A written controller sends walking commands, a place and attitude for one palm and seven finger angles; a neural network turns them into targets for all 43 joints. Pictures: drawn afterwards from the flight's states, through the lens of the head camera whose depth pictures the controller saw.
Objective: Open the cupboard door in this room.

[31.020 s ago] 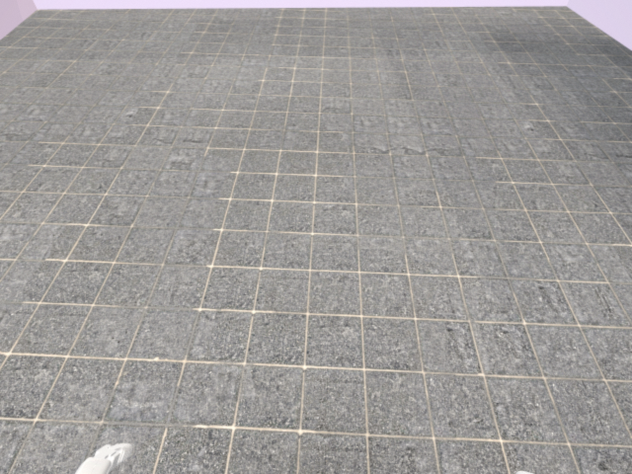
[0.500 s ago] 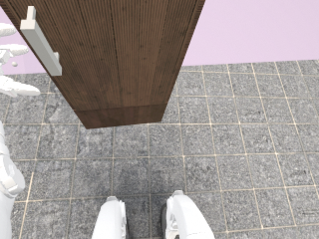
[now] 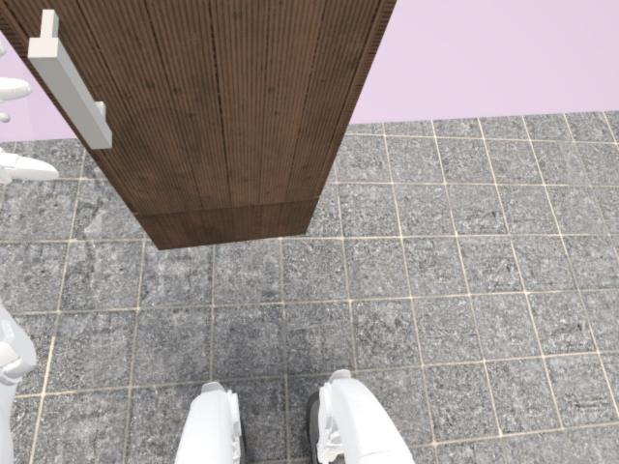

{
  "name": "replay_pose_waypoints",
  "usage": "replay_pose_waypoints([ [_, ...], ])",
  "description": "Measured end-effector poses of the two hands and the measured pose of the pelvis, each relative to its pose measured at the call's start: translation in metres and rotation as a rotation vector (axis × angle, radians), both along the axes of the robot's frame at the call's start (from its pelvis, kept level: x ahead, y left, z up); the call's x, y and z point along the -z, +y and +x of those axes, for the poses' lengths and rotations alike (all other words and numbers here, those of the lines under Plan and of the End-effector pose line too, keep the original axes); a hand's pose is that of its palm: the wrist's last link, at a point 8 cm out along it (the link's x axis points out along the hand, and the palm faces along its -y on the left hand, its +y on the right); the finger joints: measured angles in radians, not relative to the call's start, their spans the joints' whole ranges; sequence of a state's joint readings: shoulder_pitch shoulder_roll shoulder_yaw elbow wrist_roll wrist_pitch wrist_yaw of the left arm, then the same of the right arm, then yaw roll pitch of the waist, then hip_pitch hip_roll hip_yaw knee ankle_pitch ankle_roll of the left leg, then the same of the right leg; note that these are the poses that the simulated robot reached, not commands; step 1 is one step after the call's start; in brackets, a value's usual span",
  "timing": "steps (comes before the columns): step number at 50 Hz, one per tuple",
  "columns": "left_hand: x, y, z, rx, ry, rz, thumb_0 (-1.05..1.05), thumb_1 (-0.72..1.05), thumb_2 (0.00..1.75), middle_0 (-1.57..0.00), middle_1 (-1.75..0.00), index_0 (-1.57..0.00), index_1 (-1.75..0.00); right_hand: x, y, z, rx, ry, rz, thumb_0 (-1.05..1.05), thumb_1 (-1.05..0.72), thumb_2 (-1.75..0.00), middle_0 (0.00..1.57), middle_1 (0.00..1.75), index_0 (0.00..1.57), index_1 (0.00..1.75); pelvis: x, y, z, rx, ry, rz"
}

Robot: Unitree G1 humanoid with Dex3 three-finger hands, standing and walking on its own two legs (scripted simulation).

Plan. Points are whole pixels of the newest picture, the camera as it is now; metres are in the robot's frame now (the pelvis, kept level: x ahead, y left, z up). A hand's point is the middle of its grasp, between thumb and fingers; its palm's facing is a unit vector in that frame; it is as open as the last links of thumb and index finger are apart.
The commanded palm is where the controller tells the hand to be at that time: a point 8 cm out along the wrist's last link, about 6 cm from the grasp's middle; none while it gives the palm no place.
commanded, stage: move the hooked fingers beside the handle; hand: left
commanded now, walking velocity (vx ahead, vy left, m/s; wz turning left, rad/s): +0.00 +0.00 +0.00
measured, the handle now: (78, 86) +0.55 +0.24 +0.05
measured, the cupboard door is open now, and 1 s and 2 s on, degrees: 0 0 0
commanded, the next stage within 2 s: slide the fingers in behind the handle in 0.42 s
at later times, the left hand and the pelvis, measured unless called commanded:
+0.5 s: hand (12, 115) +0.50 +0.29 +0.06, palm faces +0.11 -0.99 -0.04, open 13.9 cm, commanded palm +0.48 +0.32 +0.05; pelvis +0.00 +0.00 +0.00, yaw +0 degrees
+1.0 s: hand (36, 123) +0.50 +0.27 +0.05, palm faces +0.09 -1.00 -0.01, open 14.0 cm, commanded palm +0.48 +0.29 +0.05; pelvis +0.00 +0.00 +0.00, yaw +1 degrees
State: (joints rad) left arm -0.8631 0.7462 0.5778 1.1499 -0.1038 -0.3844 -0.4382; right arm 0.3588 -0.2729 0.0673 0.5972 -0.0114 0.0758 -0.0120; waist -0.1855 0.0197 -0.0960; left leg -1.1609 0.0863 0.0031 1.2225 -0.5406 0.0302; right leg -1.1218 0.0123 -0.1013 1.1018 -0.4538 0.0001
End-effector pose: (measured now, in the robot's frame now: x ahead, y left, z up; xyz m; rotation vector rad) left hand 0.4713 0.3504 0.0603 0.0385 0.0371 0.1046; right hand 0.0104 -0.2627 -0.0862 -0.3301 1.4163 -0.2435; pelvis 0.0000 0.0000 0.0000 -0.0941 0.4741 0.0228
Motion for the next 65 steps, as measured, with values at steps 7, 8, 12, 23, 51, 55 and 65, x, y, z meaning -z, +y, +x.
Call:
replay_pose_waypoints([
  [7, 0.006, -0.008, 0.001, 0.036, 0.029, -0.028, -0.01, -0.50, 0.30, -0.30, -1.19, -0.30, -1.20, 0.000, 0.000, 0.010, -0.026, -0.011, -0.010, 0.00, -0.91, -0.90, 0.21, 0.30, 0.21, 0.30, -0.001, 0.003, 0.000, -0.013, -0.003, -0.002],
  [8, 0.008, -0.010, 0.002, 0.037, 0.031, -0.031, -0.01, -0.50, 0.30, -0.30, -1.19, -0.30, -1.20, 0.000, 0.000, 0.012, -0.028, -0.015, -0.013, 0.00, -0.91, -0.90, 0.21, 0.30, 0.21, 0.30, 0.000, 0.003, 0.000, -0.013, -0.002, -0.002],
  [12, 0.009, -0.016, 0.006, 0.030, 0.003, -0.016, -0.01, -0.50, 0.30, -0.30, -1.19, -0.30, -1.20, 0.001, 0.000, 0.014, -0.029, -0.027, -0.018, 0.00, -0.91, -0.90, 0.21, 0.30, 0.21, 0.30, 0.002, 0.004, 0.000, -0.010, 0.003, -0.002],
  [23, 0.003, -0.009, 0.004, -0.006, 0.011, -0.001, -0.01, -0.50, 0.30, -0.30, -1.19, -0.31, -1.21, 0.003, 0.005, 0.007, -0.005, -0.014, 0.013, 0.00, -0.91, -0.90, 0.21, 0.30, 0.21, 0.30, -0.001, 0.001, 0.001, -0.002, -0.007, 0.003],
  [51, 0.008, -0.027, 0.000, 0.014, 0.003, -0.029, -0.01, -0.50, 0.30, -0.30, -1.19, -0.30, -1.21, 0.003, 0.002, 0.010, -0.015, -0.019, 0.009, 0.00, -0.91, -0.90, 0.21, 0.30, 0.21, 0.30, -0.001, 0.001, 0.000, -0.010, -0.014, 0.002],
  [55, 0.001, -0.038, 0.001, 0.037, -0.014, -0.013, -0.01, -0.50, 0.30, -0.30, -1.19, -0.30, -1.21, 0.004, 0.006, 0.011, -0.016, -0.020, 0.026, 0.00, -0.91, -0.90, 0.21, 0.30, 0.21, 0.30, -0.004, 0.002, 0.002, -0.014, -0.017, 0.003],
  [65, 0.000, -0.056, 0.005, 0.017, -0.010, -0.013, -0.01, -0.50, 0.30, -0.33, -1.21, -0.33, -1.23, 0.005, 0.008, 0.012, -0.013, -0.050, 0.046, 0.00, -0.91, -0.90, 0.21, 0.30, 0.21, 0.30, -0.004, -0.001, 0.001, -0.010, -0.025, 0.015],
])
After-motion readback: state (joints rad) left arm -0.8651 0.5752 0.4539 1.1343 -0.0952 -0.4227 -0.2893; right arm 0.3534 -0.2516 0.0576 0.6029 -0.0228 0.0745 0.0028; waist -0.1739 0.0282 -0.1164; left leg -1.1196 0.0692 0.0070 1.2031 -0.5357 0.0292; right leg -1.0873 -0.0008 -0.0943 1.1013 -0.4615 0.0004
